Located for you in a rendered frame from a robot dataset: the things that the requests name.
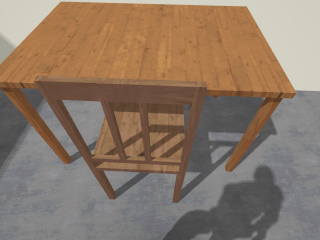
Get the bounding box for chair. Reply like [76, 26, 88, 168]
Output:
[34, 75, 208, 203]

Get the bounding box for table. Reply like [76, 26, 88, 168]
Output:
[0, 1, 296, 172]

